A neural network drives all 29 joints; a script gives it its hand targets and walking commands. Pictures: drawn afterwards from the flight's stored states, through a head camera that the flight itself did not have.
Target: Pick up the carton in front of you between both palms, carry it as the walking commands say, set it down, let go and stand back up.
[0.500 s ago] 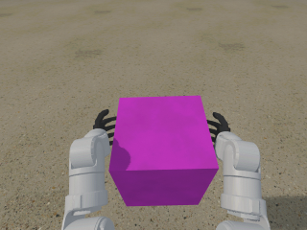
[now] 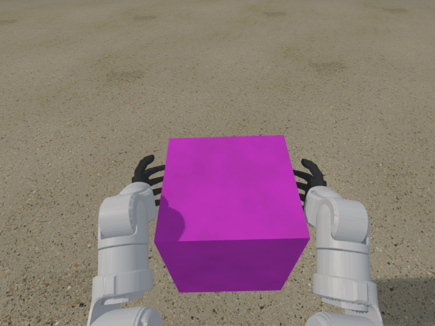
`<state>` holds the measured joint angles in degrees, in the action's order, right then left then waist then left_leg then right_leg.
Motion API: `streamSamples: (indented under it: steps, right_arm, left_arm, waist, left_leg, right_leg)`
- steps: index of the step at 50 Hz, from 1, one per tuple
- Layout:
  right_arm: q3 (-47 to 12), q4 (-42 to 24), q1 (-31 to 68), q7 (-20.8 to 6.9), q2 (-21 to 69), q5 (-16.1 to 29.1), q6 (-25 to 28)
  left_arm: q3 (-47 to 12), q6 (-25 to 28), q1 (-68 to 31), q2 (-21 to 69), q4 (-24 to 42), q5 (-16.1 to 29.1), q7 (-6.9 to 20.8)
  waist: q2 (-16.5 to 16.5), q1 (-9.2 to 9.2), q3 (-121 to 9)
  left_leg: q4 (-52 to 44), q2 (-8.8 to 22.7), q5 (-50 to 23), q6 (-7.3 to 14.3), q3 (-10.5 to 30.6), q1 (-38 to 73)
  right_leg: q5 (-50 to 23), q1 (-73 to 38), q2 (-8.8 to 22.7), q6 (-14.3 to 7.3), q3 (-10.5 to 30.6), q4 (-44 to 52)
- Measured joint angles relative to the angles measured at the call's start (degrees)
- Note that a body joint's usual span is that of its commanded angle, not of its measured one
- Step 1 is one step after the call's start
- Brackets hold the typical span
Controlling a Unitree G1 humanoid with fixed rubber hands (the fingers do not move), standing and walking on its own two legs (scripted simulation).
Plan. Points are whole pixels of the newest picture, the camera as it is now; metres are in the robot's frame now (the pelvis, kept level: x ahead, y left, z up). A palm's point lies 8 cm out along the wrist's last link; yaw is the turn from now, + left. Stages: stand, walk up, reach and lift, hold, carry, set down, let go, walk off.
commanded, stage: carry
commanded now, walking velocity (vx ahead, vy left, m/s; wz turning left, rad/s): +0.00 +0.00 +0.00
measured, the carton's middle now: (228, 218) +0.33 +0.00 +0.05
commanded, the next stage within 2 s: none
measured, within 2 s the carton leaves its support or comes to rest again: neither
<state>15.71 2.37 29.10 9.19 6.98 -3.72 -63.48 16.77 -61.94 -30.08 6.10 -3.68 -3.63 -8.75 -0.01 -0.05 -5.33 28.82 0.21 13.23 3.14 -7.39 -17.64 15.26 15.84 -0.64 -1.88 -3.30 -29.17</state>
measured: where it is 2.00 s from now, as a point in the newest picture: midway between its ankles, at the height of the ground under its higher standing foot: (212, 212)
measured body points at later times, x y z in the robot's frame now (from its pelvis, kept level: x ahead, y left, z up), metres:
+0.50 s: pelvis +0.09 +0.00 -0.01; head +0.09 +0.01 +0.44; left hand +0.44 +0.17 +0.09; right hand +0.44 -0.14 +0.10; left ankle +0.11 +0.09 -0.72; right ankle +0.00 -0.10 -0.74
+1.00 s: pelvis +0.41 +0.04 -0.05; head +0.40 +0.05 +0.40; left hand +0.76 +0.16 +0.08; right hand +0.74 -0.14 +0.08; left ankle +0.19 +0.09 -0.73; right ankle +0.55 -0.02 -0.77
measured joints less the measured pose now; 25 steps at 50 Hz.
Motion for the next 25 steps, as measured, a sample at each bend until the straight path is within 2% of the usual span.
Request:
streamSamples:
  steps: [6,10,12,15,17,20,25]
  right_arm:
    - [0.0,0.0,-0.4,0.0,0.1,-0.1,-0.1]
    - [-0.2,0.8,-0.7,0.0,0.6,-0.5,-0.2]
    - [-0.5,1.5,-0.6,0.0,0.5,-0.7,0.0]
    - [-0.8,2.1,-0.7,0.1,-0.2,-0.4,0.0]
    - [-0.5,2.1,-1.0,0.0,-1.0,0.3,0.0]
    - [-0.1,1.8,-1.3,0.0,-1.7,1.4,0.3]
    - [0.8,-0.1,-1.0,-0.1,-0.8,1.7,1.4]
  left_arm:
    - [0.0,-0.1,0.4,0.1,0.0,0.0,0.0]
    - [0.4,-0.3,1.3,0.1,-0.2,0.0,0.1]
    - [0.5,-0.2,1.3,-0.1,-0.7,0.1,0.1]
    - [0.6,0.2,0.9,0.2,-2.0,-0.2,0.1]
    - [0.3,0.6,0.4,0.7,-2.8,-0.7,0.0]
    - [-0.6,1.2,0.5,1.1,-2.8,-0.9,-0.5]
    - [-1.9,1.9,1.3,0.4,-0.1,0.7,-1.2]
  waist:
    - [0.0,0.02,-0.6]
    - [-0.2,0.46,-2.5]
    - [-0.4,0.67,-3.2]
    - [-1.2,0.59,-4.0]
    - [-1.1,0.01,-4.3]
    - [0.4,-1.27,-3.7]
    - [1.9,-2.84,-1.4]
  left_leg:
    - [0.3,-0.1,0.4,0.1,0.0,0.2]
    - [1.6,-0.1,2.4,0.6,0.0,-0.1]
    - [2.4,-0.1,3.1,0.4,0.0,-0.3]
    - [5.0,0.6,5.5,0.1,0.5,-0.8]
    - [8.8,0.9,8.6,0.0,1.3,-2.1]
    - [14.4,-0.3,13.7,-0.4,2.5,-5.2]
    - [13.1,-1.1,7.8,-0.5,2.4,-9.1]
  right_leg:
    - [0.5,-0.1,0.1,-0.2,0.0,-0.5]
    - [4.9,0.6,0.1,-1.2,0.0,-2.9]
    - [4.7,0.7,0.2,-1.4,0.0,-3.5]
    - [4.7,0.2,-0.3,-0.9,-0.5,-3.8]
    - [6.2,-0.2,-0.8,-1.0,-0.7,-4.3]
    - [7.5,-1.1,-0.3,-1.2,-0.1,-4.0]
    - [9.1,-4.6,0.7,0.0,1.0,-1.7]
